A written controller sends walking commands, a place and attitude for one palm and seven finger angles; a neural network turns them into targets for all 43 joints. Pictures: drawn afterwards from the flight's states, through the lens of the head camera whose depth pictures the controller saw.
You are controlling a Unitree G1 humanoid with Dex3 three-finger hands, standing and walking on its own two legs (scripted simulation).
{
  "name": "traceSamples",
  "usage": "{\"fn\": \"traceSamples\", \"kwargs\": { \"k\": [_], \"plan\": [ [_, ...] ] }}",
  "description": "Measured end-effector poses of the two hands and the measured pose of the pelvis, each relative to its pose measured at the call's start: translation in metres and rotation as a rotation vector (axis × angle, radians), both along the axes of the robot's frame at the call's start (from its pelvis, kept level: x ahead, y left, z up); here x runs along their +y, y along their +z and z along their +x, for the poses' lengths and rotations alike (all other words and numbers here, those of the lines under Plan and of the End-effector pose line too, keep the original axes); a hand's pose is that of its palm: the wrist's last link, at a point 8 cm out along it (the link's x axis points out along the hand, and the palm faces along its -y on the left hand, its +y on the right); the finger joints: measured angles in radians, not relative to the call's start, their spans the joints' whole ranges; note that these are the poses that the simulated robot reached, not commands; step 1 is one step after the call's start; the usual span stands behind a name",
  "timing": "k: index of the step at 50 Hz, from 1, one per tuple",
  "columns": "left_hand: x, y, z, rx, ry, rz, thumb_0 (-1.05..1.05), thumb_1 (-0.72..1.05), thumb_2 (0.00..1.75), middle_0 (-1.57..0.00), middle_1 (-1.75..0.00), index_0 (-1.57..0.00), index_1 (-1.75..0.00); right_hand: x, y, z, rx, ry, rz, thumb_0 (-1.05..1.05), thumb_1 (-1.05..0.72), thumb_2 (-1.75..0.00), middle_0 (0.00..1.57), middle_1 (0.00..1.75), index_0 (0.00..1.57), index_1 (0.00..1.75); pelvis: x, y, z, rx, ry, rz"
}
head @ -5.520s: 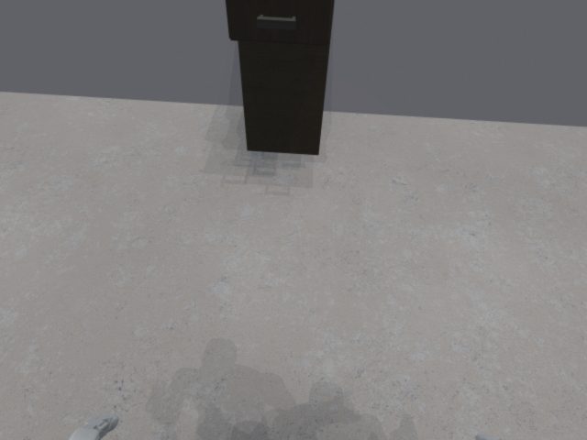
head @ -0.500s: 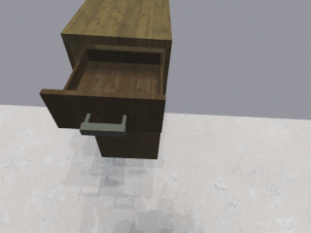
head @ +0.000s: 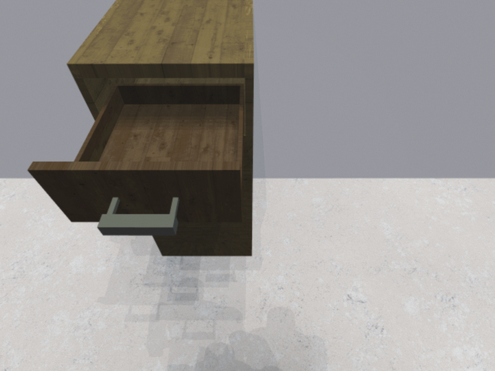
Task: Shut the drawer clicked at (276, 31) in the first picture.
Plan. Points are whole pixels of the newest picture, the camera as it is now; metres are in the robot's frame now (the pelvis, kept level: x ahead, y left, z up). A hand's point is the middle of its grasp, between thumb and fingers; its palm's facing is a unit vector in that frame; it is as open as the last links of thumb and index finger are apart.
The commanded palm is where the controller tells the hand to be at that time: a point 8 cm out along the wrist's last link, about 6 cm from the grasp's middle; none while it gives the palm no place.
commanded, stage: come to a stop and stand still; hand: left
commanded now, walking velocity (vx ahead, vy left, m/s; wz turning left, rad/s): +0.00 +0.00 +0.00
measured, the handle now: (142, 213) +0.37 +0.21 +0.03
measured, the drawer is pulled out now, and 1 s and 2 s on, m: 0.28 0.28 0.28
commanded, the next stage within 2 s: look again from close up in 0.48 s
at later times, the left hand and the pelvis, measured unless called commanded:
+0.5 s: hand out of the picture -0.05 +0.17 -0.17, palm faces +0.04 -0.98 -0.21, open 7.4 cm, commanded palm none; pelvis -0.01 +0.01 +0.00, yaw +0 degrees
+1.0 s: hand out of the picture +0.02 +0.18 -0.16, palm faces +0.03 -0.98 -0.22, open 7.3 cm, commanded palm none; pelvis +0.02 +0.01 +0.01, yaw +0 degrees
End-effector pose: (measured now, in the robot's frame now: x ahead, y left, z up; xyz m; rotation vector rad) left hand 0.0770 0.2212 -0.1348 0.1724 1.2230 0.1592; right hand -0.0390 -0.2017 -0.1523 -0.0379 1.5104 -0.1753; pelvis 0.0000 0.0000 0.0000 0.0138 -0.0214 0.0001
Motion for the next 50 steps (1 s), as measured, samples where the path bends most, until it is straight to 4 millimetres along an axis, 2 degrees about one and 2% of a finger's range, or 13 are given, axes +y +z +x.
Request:
{"fn": "traceSamples", "kwargs": {
  "k": [6,10,17,23,28,36,40,50],
  "plan": [
    [0.017,-0.004,-0.035,0.064,0.033,0.004,0.0,0.92,0.9,-0.2,-0.3,-0.2,-0.3,-0.007,0.007,0.005,-0.043,0.023,-0.044,0.0,-0.91,-0.9,0.2,0.3,0.2,0.3,0.007,0.001,-0.007,0.001,-0.006,-0.001],
    [0.021,-0.005,-0.061,0.106,0.053,0.002,0.0,0.91,0.9,-0.2,-0.3,-0.2,-0.3,-0.008,0.008,0.012,-0.07,0.042,-0.051,0.0,-0.91,-0.9,0.2,0.3,0.2,0.3,0.01,0.002,-0.007,-0.005,-0.008,0.003],
    [0.011,-0.003,-0.105,0.202,0.076,-0.014,0.01,0.91,0.9,-0.2,-0.3,-0.2,-0.3,-0.003,0.007,0.034,-0.126,0.066,-0.03,0.0,-0.91,-0.9,0.2,0.3,0.2,0.3,0.01,0.005,-0.004,-0.009,-0.014,0.002],
    [0.001,-0.004,-0.129,0.258,0.06,-0.02,0.01,0.9,0.9,-0.2,-0.3,-0.2,-0.3,-0.005,0.002,0.042,-0.166,0.085,-0.03,0.01,-0.93,-0.9,0.2,0.3,0.2,0.3,0.013,0.001,-0.007,-0.014,-0.008,-0.001],
    [0.005,-0.004,-0.122,0.233,0.064,-0.015,0.01,0.9,0.9,-0.2,-0.3,-0.2,-0.3,-0.001,-0.001,0.04,-0.178,0.083,-0.015,0.01,-0.92,-0.9,0.2,0.3,0.2,0.3,0.014,0.0,-0.002,-0.009,-0.002,0.003],
    [0.007,-0.001,-0.081,0.132,0.04,-0.01,0.01,0.91,0.9,-0.2,-0.3,-0.2,-0.3,0.01,0.001,0.025,-0.132,0.072,0.01,0.0,-0.91,-0.9,0.2,0.3,0.2,0.3,0.012,0.002,0.006,-0.002,-0.002,0.004],
    [0.011,0.001,-0.07,0.124,0.029,0.003,0.02,0.93,0.9,-0.2,-0.3,-0.2,-0.3,0.014,0.002,0.016,-0.098,0.064,0.02,0.0,-0.91,-0.9,0.2,0.3,0.2,0.3,0.011,0.004,0.01,-0.004,-0.003,0.002],
    [0.01,0.002,-0.064,0.143,0.032,-0.001,0.02,0.93,0.9,-0.2,-0.3,-0.2,-0.3,0.015,0.004,0.007,-0.031,0.064,0.022,0.0,-0.91,-0.9,0.2,0.3,0.2,0.3,0.011,0.006,0.015,-0.011,0.0,-0.001]
  ]
}}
